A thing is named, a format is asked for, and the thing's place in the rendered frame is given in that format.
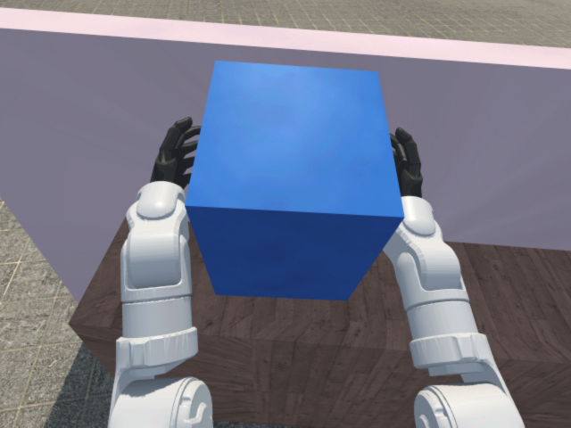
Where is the left robot forearm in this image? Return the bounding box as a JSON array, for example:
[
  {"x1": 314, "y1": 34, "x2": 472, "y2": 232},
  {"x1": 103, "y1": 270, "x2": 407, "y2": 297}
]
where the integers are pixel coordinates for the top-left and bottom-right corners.
[{"x1": 108, "y1": 181, "x2": 198, "y2": 428}]

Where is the left robot hand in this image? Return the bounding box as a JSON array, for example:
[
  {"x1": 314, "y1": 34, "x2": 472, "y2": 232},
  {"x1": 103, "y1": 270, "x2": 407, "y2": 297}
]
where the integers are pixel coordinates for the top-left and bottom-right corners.
[{"x1": 150, "y1": 117, "x2": 202, "y2": 190}]

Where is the right robot forearm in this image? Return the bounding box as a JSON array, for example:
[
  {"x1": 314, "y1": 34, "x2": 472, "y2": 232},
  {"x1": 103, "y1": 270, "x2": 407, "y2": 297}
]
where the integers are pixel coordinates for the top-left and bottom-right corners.
[{"x1": 383, "y1": 196, "x2": 525, "y2": 428}]

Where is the right robot hand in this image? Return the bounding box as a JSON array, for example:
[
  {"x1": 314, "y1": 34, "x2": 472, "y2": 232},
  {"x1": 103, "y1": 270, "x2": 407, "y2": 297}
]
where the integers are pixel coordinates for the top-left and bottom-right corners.
[{"x1": 389, "y1": 128, "x2": 423, "y2": 198}]

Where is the carton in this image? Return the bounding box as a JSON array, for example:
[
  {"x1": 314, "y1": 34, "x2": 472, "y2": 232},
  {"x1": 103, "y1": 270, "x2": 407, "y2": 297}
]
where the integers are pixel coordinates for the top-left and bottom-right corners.
[{"x1": 185, "y1": 61, "x2": 405, "y2": 300}]

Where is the left robot upper arm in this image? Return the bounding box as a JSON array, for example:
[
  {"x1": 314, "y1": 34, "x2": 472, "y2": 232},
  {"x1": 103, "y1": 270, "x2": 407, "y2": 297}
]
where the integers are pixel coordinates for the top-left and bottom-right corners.
[{"x1": 109, "y1": 376, "x2": 213, "y2": 428}]

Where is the pedestal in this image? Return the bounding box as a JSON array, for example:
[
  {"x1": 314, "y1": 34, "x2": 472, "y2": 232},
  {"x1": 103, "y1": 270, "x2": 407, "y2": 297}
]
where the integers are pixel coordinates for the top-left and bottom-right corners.
[{"x1": 69, "y1": 217, "x2": 571, "y2": 428}]

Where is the right robot upper arm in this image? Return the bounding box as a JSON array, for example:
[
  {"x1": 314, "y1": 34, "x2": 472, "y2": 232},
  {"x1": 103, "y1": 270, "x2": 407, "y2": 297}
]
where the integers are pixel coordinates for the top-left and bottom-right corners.
[{"x1": 414, "y1": 381, "x2": 523, "y2": 428}]

